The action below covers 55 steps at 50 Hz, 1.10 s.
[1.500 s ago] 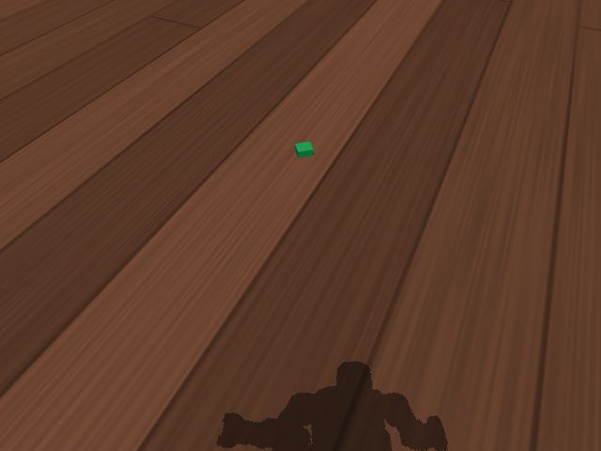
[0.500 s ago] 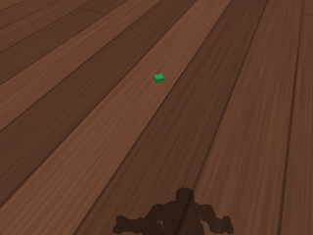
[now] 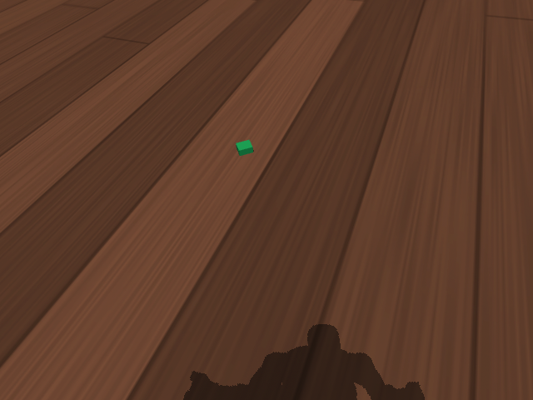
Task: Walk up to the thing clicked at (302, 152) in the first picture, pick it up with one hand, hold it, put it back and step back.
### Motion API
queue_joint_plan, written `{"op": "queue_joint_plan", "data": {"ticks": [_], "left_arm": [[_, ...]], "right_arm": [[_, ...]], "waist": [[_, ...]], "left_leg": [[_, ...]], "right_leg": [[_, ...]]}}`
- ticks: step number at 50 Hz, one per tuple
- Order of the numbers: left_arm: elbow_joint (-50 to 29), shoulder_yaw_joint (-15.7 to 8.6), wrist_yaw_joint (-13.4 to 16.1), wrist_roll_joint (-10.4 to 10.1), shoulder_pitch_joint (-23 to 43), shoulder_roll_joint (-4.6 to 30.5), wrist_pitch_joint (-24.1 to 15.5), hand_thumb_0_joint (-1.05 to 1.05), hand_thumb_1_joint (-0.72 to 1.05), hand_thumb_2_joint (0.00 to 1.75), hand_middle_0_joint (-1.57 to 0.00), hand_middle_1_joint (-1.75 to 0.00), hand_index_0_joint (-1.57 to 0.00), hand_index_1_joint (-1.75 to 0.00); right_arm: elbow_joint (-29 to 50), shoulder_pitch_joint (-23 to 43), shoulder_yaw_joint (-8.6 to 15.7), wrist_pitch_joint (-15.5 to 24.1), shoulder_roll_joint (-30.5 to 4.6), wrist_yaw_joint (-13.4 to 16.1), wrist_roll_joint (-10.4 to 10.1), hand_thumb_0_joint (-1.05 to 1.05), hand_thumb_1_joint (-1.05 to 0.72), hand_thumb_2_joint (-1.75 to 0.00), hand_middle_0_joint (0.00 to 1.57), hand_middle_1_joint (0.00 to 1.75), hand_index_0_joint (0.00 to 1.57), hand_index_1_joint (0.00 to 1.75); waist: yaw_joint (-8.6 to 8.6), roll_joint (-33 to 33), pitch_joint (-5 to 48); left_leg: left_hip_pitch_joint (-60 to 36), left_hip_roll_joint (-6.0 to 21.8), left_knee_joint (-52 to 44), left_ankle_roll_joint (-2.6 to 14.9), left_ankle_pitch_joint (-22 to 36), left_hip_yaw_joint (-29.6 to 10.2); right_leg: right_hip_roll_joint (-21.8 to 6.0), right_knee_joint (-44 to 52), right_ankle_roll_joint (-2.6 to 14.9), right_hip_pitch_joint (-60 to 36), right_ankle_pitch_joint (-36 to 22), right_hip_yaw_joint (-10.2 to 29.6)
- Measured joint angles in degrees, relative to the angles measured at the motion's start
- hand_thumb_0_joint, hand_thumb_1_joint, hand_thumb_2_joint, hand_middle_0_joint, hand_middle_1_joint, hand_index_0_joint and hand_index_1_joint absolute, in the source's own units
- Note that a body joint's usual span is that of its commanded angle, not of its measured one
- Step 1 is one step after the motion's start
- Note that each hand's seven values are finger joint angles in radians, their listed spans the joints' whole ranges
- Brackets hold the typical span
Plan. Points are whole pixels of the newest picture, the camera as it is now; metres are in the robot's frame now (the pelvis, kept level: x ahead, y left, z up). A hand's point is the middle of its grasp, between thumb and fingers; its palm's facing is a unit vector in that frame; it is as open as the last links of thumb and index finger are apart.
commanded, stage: walk up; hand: left
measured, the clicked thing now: (244, 147) +1.44 +0.21 -0.74
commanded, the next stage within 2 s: none
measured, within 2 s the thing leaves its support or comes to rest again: neither
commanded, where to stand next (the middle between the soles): +1.03 +0.00 m, yaw -4 degrees
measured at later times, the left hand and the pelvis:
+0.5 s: hand (132, 311) +0.29 +0.29 -0.14, palm faces -0.12 -0.93 -0.35, open 7.4 cm; pelvis +0.23 +0.02 +0.01, yaw -4 degrees
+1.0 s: hand (173, 209) +0.51 +0.24 -0.11, palm faces -0.07 -0.91 -0.41, open 7.4 cm; pelvis +0.45 -0.03 +0.02, yaw -3 degrees
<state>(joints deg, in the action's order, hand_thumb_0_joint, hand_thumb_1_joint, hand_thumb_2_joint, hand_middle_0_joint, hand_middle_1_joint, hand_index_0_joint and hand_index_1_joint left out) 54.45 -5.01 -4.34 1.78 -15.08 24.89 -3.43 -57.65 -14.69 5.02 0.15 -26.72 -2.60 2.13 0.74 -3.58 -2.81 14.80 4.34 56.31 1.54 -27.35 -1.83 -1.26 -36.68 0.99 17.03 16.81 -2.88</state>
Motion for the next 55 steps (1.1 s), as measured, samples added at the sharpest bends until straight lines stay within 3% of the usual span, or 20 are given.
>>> {"op": "queue_joint_plan", "data": {"ticks": [2, 5, 11, 15, 17, 18, 21, 23, 29, 34, 35, 37, 38, 40, 42, 49, 55], "left_arm": [[-0.2, 0.8, 0.3, -0.4, -1.2, -1.2, 0.0, 0.0, 0.9, 0.89, -0.2, -0.3, -0.2, -0.3], [-0.4, 1.7, 0.5, -0.8, -3.3, -2.2, -0.3, 0.0, 0.9, 0.89, -0.2, -0.3, -0.21, -0.3], [-1.7, 2.1, 0.5, -1.0, -6.2, -1.8, -0.7, 0.01, 0.9, 0.89, -0.2, -0.3, -0.21, -0.3], [-2.5, 2.3, 0.7, -1.1, -6.7, -0.9, -0.6, 0.01, 0.9, 0.89, -0.21, -0.3, -0.21, -0.3], [-2.6, 2.4, 1.1, -1.2, -6.7, -0.1, -0.3, 0.01, 0.9, 0.89, -0.21, -0.3, -0.21, -0.3], [-2.5, 2.4, 1.5, -1.4, -6.3, -0.2, 0.0, 0.01, 0.9, 0.89, -0.2, -0.3, -0.21, -0.3], [-2.0, 3.1, 2.2, -1.8, -4.6, -0.1, 0.5, 0.01, 0.9, 0.89, -0.2, -0.3, -0.21, -0.3], [-2.3, 3.2, 2.0, -2.0, -3.8, 0.4, 0.1, 0.01, 0.9, 0.89, -0.2, -0.3, -0.21, -0.3], [-3.9, 2.5, 0.2, -1.3, -1.0, 1.0, -0.1, 0.01, 0.9, 0.89, -0.2, -0.3, -0.2, -0.3], [-4.2, 1.7, -0.5, -0.8, 0.7, 1.0, -0.6, 0.0, 0.9, 0.89, -0.2, -0.3, -0.2, -0.3], [-4.3, 1.5, -0.5, -0.7, 0.6, 1.4, -0.9, 0.0, 0.9, 0.89, -0.2, -0.3, -0.2, -0.3], [-4.5, 0.9, 0.2, -0.6, 1.2, 0.8, -1.7, 0.0, 0.9, 0.89, -0.2, -0.3, -0.2, -0.3], [-4.9, 1.0, 0.5, -0.7, 1.3, 0.5, -2.1, 0.0, 0.9, 0.89, -0.2, -0.3, -0.2, -0.3], [-5.4, 1.7, 1.0, -1.4, 1.1, -0.6, -2.4, 0.0, 0.9, 0.89, -0.2, -0.3, -0.2, -0.3], [-5.5, 2.5, 1.3, -1.7, 0.2, -1.8, -2.3, 0.0, 0.9, 0.89, -0.2, -0.3, -0.21, -0.3], [-5.3, 3.1, 1.6, -1.4, -3.6, -2.2, -2.2, 0.0, 0.9, 0.89, -0.2, -0.3, -0.21, -0.3], [-5.0, 2.6, 1.6, -1.1, -5.6, -0.4, -1.7, 0.0, 0.9, 0.89, -0.21, -0.3, -0.21, -0.3]], "right_arm": [[0.6, 0.8, -0.2, 0.4, -0.2, -0.4, -0.5, 0.02, -0.91, -0.9, 0.2, 0.3, 0.2, 0.3], [2.5, 1.7, -0.4, 1.3, 0.2, -1.3, -0.7, 0.01, -0.91, -0.9, 0.2, 0.3, 0.2, 0.3], [5.3, 2.8, -0.8, 1.5, 2.0, -2.7, -0.1, 0.01, -0.91, -0.9, 0.2, 0.3, 0.2, 0.3], [6.0, 3.6, -0.7, 2.0, 2.8, -2.8, -0.1, 0.01, -0.91, -0.9, 0.2, 0.3, 0.2, 0.3], [6.7, 4.3, -0.6, 2.9, 3.5, -2.4, 0.0, 0.01, -0.91, -0.9, 0.2, 0.3, 0.2, 0.3], [7.5, 4.7, -0.5, 3.5, 3.7, -2.2, 0.3, 0.01, -0.91, -0.9, 0.2, 0.3, 0.2, 0.3], [9.7, 4.1, -0.8, 4.5, 5.0, -1.6, -1.0, 0.01, -0.91, -0.9, 0.2, 0.3, 0.2, 0.3], [10.3, 2.8, -1.4, 4.4, 5.5, -1.3, -1.5, 0.01, -0.91, -0.9, 0.2, 0.3, 0.2, 0.3], [10.2, -1.8, -2.0, 4.3, 4.0, -1.1, -1.4, 0.01, -0.9, -0.9, 0.2, 0.3, 0.2, 0.3], [9.0, -5.2, -1.5, 3.4, 1.7, -1.3, -1.7, 0.01, -0.9, -0.9, 0.2, 0.3, 0.2, 0.3], [8.8, -6.0, -1.5, 3.1, 1.4, -1.3, -1.8, 0.01, -0.9, -0.9, 0.2, 0.3, 0.2, 0.3], [7.9, -6.3, -1.3, 2.4, 0.9, -0.8, -1.8, 0.01, -0.9, -0.9, 0.2, 0.3, 0.2, 0.3], [7.2, -5.9, -1.4, 1.8, 1.0, -0.5, -1.7, 0.01, -0.91, -0.9, 0.2, 0.3, 0.2, 0.3], [6.1, -4.8, -1.7, 1.1, 0.8, -0.2, -2.0, 0.01, -0.91, -0.9, 0.2, 0.3, 0.2, 0.3], [5.8, -3.6, -1.9, 1.1, 0.7, -0.2, -2.4, 0.02, -0.91, -0.9, 0.2, 0.3, 0.2, 0.3], [7.2, -1.1, -1.7, 1.6, 1.7, -1.9, -1.4, 0.01, -0.91, -0.9, 0.2, 0.3, 0.2, 0.3], [7.4, 0.6, -1.3, 1.8, 2.1, -2.9, -1.0, 0.01, -0.91, -0.9, 0.2, 0.3, 0.2, 0.3]], "waist": [[0.55, -0.6, -0.1], [1.26, -0.8, 0.0], [2.28, 0.6, -0.3], [2.46, 2.0, -0.5], [2.36, 4.3, -1.2], [2.14, 5.2, -1.7], [0.46, 5.9, -2.3], [-0.13, 6.6, -2.0], [-1.88, 5.9, -1.5], [-3.08, 3.7, -0.8], [-3.11, 3.5, -0.4], [-2.76, 1.1, -0.6], [-2.31, 0.8, -0.7], [-1.37, 0.1, -0.9], [-0.71, -0.9, -0.9], [0.43, -0.7, -0.8], [1.55, 1.3, -1.3]], "left_leg": [[4.8, -0.7, 4.1, -0.03, 3.9, 1.1], [9.8, -0.2, 1.7, -0.35, 8.6, 2.4], [12.9, 1.9, -14.5, -1.88, 13.2, 2.3], [10.6, 1.7, -22.5, -1.15, 16.4, 3.3], [8.7, -0.2, -23.1, -0.85, 20.2, 4.8], [8.6, -0.7, -21.2, -1.0, 18.7, 5.7], [5.9, -0.9, -20.8, -0.75, 15.1, 6.7], [2.7, -1.0, -23.5, -0.62, 14.5, 7.5], [-5.0, -1.3, -29.0, -0.73, 12.3, 8.8], [-8.4, -0.4, -26.0, -2.36, 6.0, 8.5], [-8.5, 0.0, -23.7, -2.58, 3.8, 8.3], [-5.8, 1.7, -13.3, -0.91, -0.1, 5.7], [-3.2, 0.7, -6.1, -0.36, -1.0, 3.9], [1.9, -1.7, 4.4, 0.12, 0.8, 1.4], [6.1, -2.4, 7.5, 0.25, 4.1, 0.6], [14.3, -0.1, -6.1, -1.8, 11.7, 0.9], [11.4, 0.9, -21.0, -0.62, 17.3, 3.4]], "right_leg": [[0.7, 3.8, 0.58, -3.2, -0.5, -0.1], [1.7, 9.4, 0.91, -7.7, -1.5, 0.3], [2.9, 13.2, 0.72, -13.7, 1.0, 0.9], [2.5, 10.7, -0.58, -16.4, 6.3, 0.7], [0.3, 3.9, -0.41, -15.4, 10.8, 1.7], [-0.4, -3.7, 0.37, -12.5, 10.6, 2.8], [1.8, -24.2, 1.66, -2.6, 9.6, 6.4], [1.1, -27.8, 1.55, 2.7, 7.1, 6.0], [-3.7, -12.1, -0.39, 10.3, 2.0, 2.6], [-4.1, 0.6, 0.05, 8.4, -6.6, 0.9], [-3.6, 2.2, 0.33, 6.9, -7.1, 0.5], [-1.9, -1.1, 0.09, 6.2, -5.4, -1.0], [-1.8, -2.7, 0.12, 6.0, -3.5, -1.2], [-1.7, -2.2, 0.16, 3.9, -1.9, -1.3], [-1.4, 1.0, 0.08, 0.8, -1.9, -1.5], [-0.7, 9.7, 0.26, -7.5, -1.4, -2.5], [-1.5, 8.1, -2.08, -12.0, 4.5, -3.3]]}}
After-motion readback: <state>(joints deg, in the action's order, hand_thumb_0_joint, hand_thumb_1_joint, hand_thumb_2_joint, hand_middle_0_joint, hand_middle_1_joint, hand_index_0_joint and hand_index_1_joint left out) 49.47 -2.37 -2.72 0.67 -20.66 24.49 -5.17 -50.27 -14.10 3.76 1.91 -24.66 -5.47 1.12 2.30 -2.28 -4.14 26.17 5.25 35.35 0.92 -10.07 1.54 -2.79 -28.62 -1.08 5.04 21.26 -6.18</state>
